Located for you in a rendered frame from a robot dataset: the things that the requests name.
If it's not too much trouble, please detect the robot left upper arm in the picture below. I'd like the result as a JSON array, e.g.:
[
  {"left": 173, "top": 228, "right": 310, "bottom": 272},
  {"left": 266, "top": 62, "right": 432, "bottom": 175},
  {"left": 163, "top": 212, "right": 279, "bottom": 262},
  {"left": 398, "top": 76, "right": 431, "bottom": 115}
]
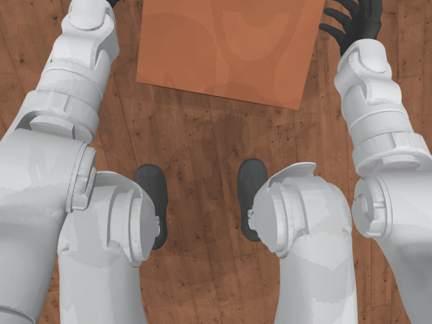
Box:
[{"left": 0, "top": 128, "right": 97, "bottom": 324}]

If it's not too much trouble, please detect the right robot thigh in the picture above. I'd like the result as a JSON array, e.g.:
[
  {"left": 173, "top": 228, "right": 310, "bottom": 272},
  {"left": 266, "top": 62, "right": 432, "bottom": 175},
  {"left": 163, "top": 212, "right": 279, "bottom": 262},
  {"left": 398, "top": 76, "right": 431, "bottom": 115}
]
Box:
[{"left": 261, "top": 176, "right": 358, "bottom": 324}]

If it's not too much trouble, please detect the robot right forearm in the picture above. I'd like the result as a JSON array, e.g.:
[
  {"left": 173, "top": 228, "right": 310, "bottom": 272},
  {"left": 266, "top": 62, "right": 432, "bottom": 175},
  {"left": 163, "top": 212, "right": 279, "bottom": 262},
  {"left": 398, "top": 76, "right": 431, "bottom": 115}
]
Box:
[{"left": 334, "top": 38, "right": 432, "bottom": 177}]

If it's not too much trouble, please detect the carton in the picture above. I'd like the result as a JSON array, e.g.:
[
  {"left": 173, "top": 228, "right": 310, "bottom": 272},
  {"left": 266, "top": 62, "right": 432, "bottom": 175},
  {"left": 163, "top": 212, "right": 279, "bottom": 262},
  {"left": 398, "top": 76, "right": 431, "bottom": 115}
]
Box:
[{"left": 136, "top": 0, "right": 325, "bottom": 110}]

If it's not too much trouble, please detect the robot right hand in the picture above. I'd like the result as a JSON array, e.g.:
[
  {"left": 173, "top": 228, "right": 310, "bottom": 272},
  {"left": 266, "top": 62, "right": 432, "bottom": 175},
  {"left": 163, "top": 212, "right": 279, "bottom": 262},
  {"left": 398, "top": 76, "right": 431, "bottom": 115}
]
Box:
[{"left": 319, "top": 0, "right": 383, "bottom": 57}]

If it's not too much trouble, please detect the robot left forearm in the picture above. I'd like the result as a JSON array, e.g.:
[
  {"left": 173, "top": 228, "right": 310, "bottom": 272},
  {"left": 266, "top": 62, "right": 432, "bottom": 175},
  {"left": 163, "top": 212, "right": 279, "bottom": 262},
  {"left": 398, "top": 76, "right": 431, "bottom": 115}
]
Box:
[{"left": 0, "top": 0, "right": 119, "bottom": 151}]

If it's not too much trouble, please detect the left robot foot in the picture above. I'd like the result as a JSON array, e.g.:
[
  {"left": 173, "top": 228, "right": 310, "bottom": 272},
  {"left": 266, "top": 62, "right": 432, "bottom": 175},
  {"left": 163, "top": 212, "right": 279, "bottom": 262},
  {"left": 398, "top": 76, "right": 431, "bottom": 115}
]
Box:
[{"left": 134, "top": 164, "right": 168, "bottom": 250}]

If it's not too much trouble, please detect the robot right upper arm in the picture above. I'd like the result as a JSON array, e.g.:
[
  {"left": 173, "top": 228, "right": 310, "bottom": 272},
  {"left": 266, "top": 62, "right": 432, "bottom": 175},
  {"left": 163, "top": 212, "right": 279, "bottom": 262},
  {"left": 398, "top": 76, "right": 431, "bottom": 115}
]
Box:
[{"left": 352, "top": 170, "right": 432, "bottom": 324}]

